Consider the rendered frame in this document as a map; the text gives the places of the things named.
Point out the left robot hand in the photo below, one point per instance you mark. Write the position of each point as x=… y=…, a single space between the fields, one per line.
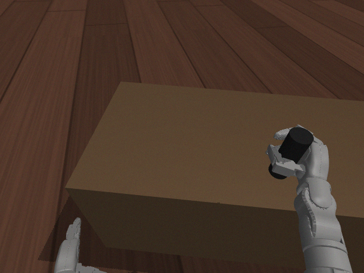
x=67 y=257

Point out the can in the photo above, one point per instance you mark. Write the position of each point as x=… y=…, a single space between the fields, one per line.
x=294 y=146

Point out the right robot hand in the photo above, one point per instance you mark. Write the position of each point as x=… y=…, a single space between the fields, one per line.
x=314 y=162

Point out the right robot arm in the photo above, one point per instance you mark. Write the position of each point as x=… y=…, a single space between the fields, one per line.
x=320 y=232

